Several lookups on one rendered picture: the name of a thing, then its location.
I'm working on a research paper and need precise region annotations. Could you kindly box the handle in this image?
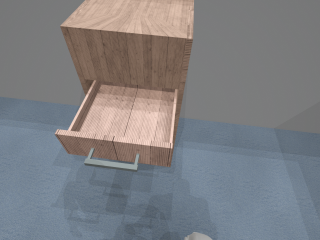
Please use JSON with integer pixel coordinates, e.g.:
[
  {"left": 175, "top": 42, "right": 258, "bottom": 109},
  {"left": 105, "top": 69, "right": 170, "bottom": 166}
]
[{"left": 84, "top": 148, "right": 140, "bottom": 172}]

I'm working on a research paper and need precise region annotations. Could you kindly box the cabinet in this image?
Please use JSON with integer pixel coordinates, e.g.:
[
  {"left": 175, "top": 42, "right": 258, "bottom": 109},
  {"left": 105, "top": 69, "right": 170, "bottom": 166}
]
[{"left": 60, "top": 0, "right": 194, "bottom": 167}]

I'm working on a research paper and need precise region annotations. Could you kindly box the drawer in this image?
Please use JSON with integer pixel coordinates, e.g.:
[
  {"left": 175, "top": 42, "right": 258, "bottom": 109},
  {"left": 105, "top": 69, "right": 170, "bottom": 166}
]
[{"left": 55, "top": 80, "right": 178, "bottom": 167}]

